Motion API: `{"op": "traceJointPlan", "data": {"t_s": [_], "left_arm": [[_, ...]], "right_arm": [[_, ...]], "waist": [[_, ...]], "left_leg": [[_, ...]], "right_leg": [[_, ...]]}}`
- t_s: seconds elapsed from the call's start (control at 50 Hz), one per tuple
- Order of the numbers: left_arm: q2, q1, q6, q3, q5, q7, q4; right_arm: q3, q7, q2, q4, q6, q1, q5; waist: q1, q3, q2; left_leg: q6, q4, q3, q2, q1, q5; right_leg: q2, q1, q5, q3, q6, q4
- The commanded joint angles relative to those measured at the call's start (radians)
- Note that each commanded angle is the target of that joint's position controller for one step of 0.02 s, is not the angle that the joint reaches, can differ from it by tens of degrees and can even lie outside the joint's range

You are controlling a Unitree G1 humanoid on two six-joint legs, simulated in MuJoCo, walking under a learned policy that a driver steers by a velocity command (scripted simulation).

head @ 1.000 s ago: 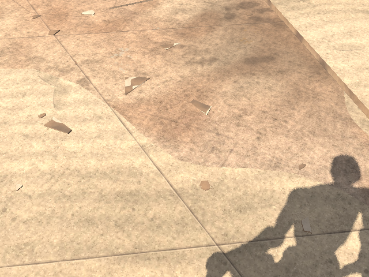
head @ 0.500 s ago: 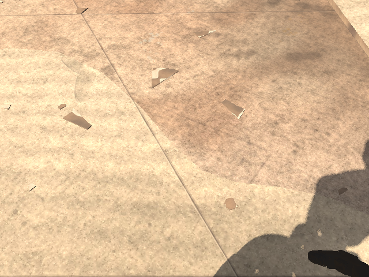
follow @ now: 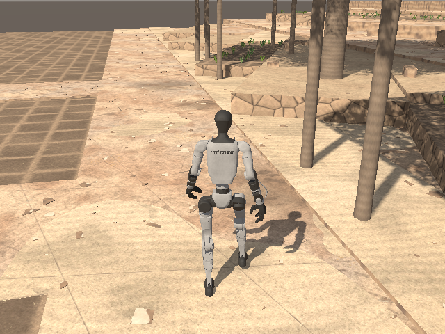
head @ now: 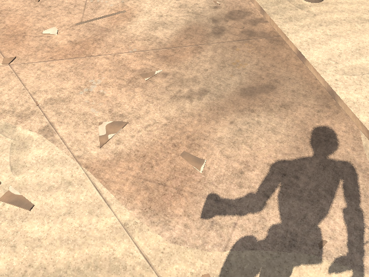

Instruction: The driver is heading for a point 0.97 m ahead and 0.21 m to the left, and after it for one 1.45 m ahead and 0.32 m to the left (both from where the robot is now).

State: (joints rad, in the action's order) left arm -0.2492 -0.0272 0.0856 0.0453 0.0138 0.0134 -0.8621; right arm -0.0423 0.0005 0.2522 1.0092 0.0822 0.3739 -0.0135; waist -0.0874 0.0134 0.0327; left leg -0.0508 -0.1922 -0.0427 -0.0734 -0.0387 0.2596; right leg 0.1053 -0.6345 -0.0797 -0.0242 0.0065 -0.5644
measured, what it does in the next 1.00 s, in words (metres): walks ahead, turning left: right foot, then left foot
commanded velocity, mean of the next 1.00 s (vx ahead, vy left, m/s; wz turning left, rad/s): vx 0.50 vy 0.00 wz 0.39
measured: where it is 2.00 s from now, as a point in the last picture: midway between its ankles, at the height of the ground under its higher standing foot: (116, 145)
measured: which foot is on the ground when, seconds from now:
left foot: down 0.00-0.12, up 0.14-0.60, down 0.62-1.00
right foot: up 0.00-0.08, down 0.10-0.64, up 0.66-1.00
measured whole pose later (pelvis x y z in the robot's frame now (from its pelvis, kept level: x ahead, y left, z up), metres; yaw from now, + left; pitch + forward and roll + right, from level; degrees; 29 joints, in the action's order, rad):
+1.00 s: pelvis +0.54 +0.11 +0.00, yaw +25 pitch +1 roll +1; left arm -0.28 -0.09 0.09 0.06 0.01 0.02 -0.83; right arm -0.06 0.00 0.25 0.82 0.08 0.30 0.00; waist -0.05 0.02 0.05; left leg -0.09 -0.23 0.01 -0.10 0.02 0.23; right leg 0.12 -0.68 -0.12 -0.02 -0.01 -0.65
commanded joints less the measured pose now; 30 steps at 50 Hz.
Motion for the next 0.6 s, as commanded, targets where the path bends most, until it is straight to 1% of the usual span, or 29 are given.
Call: {"op": "traceJointPlan", "data": {"t_s": [0.02, 0.04, 0.06, 0.08, 0.1, 0.12, 0.14, 0.16, 0.18, 0.2, 0.22, 0.24, 0.26, 0.28, 0.3, 0.34, 0.38, 0.4, 0.44, 0.48, 0.52, 0.54, 0.56, 0.58, 0.6], "left_arm": [[-0.08, 0.13, 0.027, 0.01, 0.005, 0.018, 0.104], [-0.098, 0.104, 0.031, 0.016, 0.005, 0.02, 0.102], [-0.123, 0.048, 0.036, 0.026, 0.006, 0.02, 0.091], [-0.161, -0.084, 0.039, 0.048, 0.005, 0.015, 0.054], [-0.223, -0.28, 0.042, 0.071, -0.01, 0.005, 0.01], [-0.326, -0.413, 0.031, 0.099, -0.025, -0.002, -0.019], [-0.241, -0.42, 0.025, 0.074, -0.02, -0.001, -0.019], [-0.175, -0.334, 0.024, 0.052, -0.015, -0.005, -0.006], [-0.139, -0.251, 0.025, 0.041, -0.013, -0.007, 0.009], [-0.105, -0.189, 0.028, 0.031, -0.014, -0.004, 0.01], [-0.084, -0.15, 0.033, 0.025, -0.021, -0.002, 0.009], [-0.079, -0.13, 0.035, 0.026, -0.027, 0.0, 0.004], [-0.081, -0.123, 0.038, 0.029, -0.028, 0.0, -0.002], [-0.094, -0.126, 0.042, 0.033, -0.029, -0.002, -0.008], [-0.105, -0.133, 0.044, 0.038, -0.031, -0.007, -0.015], [-0.122, -0.151, 0.042, 0.044, -0.033, -0.017, -0.025], [-0.138, -0.162, 0.037, 0.048, -0.032, -0.027, -0.029], [-0.147, -0.168, 0.034, 0.051, -0.03, -0.031, -0.029], [-0.166, -0.202, 0.026, 0.056, -0.022, -0.037, -0.035], [-0.18, -0.239, 0.013, 0.063, -0.012, -0.039, -0.045], [-0.194, -0.261, -0.003, 0.07, -0.001, -0.039, -0.052], [-0.203, -0.258, -0.011, 0.073, 0.003, -0.039, -0.05], [-0.218, -0.247, -0.018, 0.078, 0.006, -0.041, -0.044], [-0.233, -0.236, -0.026, 0.082, 0.01, -0.043, -0.038], [-0.24, -0.219, -0.035, 0.083, 0.013, -0.044, -0.032]], "right_arm": [[-0.037, -0.01, 0.168, -0.017, -0.012, 0.057, -0.008], [-0.042, -0.012, 0.18, -0.021, -0.017, 0.047, -0.008], [-0.046, -0.012, 0.191, -0.029, -0.021, 0.027, -0.008], [-0.041, -0.011, 0.18, -0.039, -0.024, 0.008, -0.005], [-0.025, -0.01, 0.141, -0.065, -0.023, -0.006, 0.007], [0.01, -0.003, 0.014, -0.085, -0.005, 0.111, 0.007], [0.004, -0.001, 0.052, -0.071, 0.012, 0.108, -0.012], [-0.026, -0.003, 0.149, -0.095, 0.018, 0.019, -0.039], [-0.029, -0.008, 0.151, -0.11, 0.017, -0.038, -0.041], [-0.034, -0.014, 0.136, -0.114, 0.01, -0.065, -0.03], [-0.041, -0.016, 0.115, -0.11, -0.005, -0.049, -0.024], [-0.04, -0.014, 0.087, -0.11, -0.02, -0.03, -0.024], [-0.038, -0.012, 0.062, -0.114, -0.033, -0.027, -0.024], [-0.04, -0.012, 0.055, -0.128, -0.044, -0.037, -0.023], [-0.042, -0.013, 0.056, -0.142, -0.051, -0.055, -0.019], [-0.046, -0.009, 0.061, -0.168, -0.053, -0.101, -0.012], [-0.043, 0.004, 0.054, -0.19, -0.047, -0.156, -0.009], [-0.04, 0.012, 0.049, -0.203, -0.044, -0.193, -0.008], [-0.031, 0.027, 0.039, -0.234, -0.041, -0.275, -0.005], [-0.028, 0.04, 0.039, -0.266, -0.041, -0.334, -0.006], [-0.029, 0.052, 0.05, -0.297, -0.043, -0.369, -0.007], [-0.033, 0.057, 0.06, -0.309, -0.044, -0.368, -0.008], [-0.041, 0.06, 0.077, -0.316, -0.046, -0.35, -0.009], [-0.053, 0.06, 0.1, -0.313, -0.049, -0.301, -0.01], [-0.076, 0.058, 0.136, -0.29, -0.05, -0.187, -0.015]], "waist": [[0.02, 0.08, -0.078], [0.041, 0.063, -0.092], [0.078, 0.028, -0.111], [0.148, -0.054, -0.109], [0.227, -0.208, -0.083], [0.203, -0.39, 0.145], [0.214, -0.456, 0.208], [0.204, -0.277, 0.143], [0.177, -0.17, 0.093], [0.148, -0.092, 0.057], [0.112, -0.05, 0.077], [0.09, -0.031, 0.088], [0.078, -0.016, 0.078], [0.07, -0.001, 0.066], [0.067, 0.009, 0.052], [0.071, 0.027, 0.034], [0.083, 0.037, 0.024], [0.094, 0.045, 0.019], [0.125, 0.068, 0.0], [0.145, 0.086, -0.007], [0.146, 0.092, 0.0], [0.134, 0.083, 0.009], [0.114, 0.058, 0.027], [0.079, 0.015, 0.047], [0.01, -0.048, 0.046]], "left_leg": [[-0.141, -0.01, 0.173, 0.319, 0.001, -0.318], [-0.133, -0.043, 0.189, 0.328, -0.012, -0.365], [-0.122, -0.104, 0.191, 0.322, -0.01, -0.479], [-0.098, -0.245, 0.162, 0.276, 0.023, -0.599], [-0.065, -0.495, 0.125, 0.216, 0.182, -0.502], [0.019, -0.892, 0.036, 0.054, 0.593, -0.092], [0.018, -1.057, 0.161, 0.037, 0.712, 0.322], [0.005, -1.121, 0.177, 0.096, 0.791, 0.271], [0.001, -1.103, 0.147, 0.148, 0.788, 0.179], [0.003, -1.049, 0.138, 0.179, 0.752, 0.111], [0.004, -1.005, 0.145, 0.209, 0.693, 0.06], [0.006, -0.989, 0.141, 0.219, 0.645, 0.034], [0.01, -0.981, 0.135, 0.224, 0.636, 0.019], [0.014, -0.967, 0.135, 0.228, 0.651, -0.01], [0.019, -0.942, 0.139, 0.231, 0.676, -0.046], [0.029, -0.849, 0.147, 0.23, 0.725, -0.14], [0.031, -0.719, 0.123, 0.222, 0.719, -0.241], [0.03, -0.658, 0.1, 0.216, 0.707, -0.279], [0.023, -0.57, 0.056, 0.206, 0.707, -0.31], [0.01, -0.511, 0.035, 0.199, 0.732, -0.287], [-0.012, -0.475, 0.012, 0.185, 0.745, -0.22], [-0.027, -0.462, -0.008, 0.166, 0.721, -0.174], [-0.045, -0.459, -0.038, 0.136, 0.667, -0.123], [-0.066, -0.463, -0.07, 0.095, 0.582, -0.071], [-0.094, -0.434, -0.096, 0.047, 0.43, -0.063]], "right_leg": [[-0.028, 0.0, 0.065, -0.004, 0.016, 0.074], [-0.04, 0.049, 0.1, -0.001, 0.023, 0.088], [-0.064, 0.147, 0.135, 0.016, 0.036, 0.101], [-0.085, 0.338, 0.132, 0.036, 0.062, 0.122], [0.01, 0.652, 0.111, -0.046, 0.116, 0.056], [0.282, 1.081, 0.247, -0.456, 0.26, 0.088], [0.339, 1.091, 0.355, -0.683, 0.288, 0.224], [0.3, 0.95, 0.396, -0.531, 0.228, 0.251], [0.264, 0.798, 0.359, -0.392, 0.193, 0.28], [0.225, 0.66, 0.305, -0.29, 0.174, 0.327], [0.189, 0.565, 0.267, -0.201, 0.155, 0.367], [0.172, 0.502, 0.245, -0.146, 0.151, 0.397], [0.166, 0.468, 0.203, -0.095, 0.158, 0.418], [0.167, 0.452, 0.161, -0.054, 0.165, 0.433], [0.168, 0.452, 0.128, -0.021, 0.171, 0.443], [0.164, 0.472, 0.084, 0.043, 0.175, 0.454], [0.148, 0.491, 0.057, 0.108, 0.163, 0.458], [0.143, 0.498, 0.051, 0.137, 0.157, 0.461], [0.156, 0.537, 0.047, 0.174, 0.154, 0.462], [0.178, 0.615, 0.024, 0.196, 0.149, 0.439], [0.201, 0.695, -0.049, 0.213, 0.136, 0.392], [0.207, 0.721, -0.149, 0.227, 0.126, 0.351], [0.208, 0.738, -0.315, 0.242, 0.114, 0.29], [0.204, 0.745, -0.485, 0.255, 0.103, 0.194], [0.182, 0.72, -0.59, 0.275, 0.085, 0.027]]}}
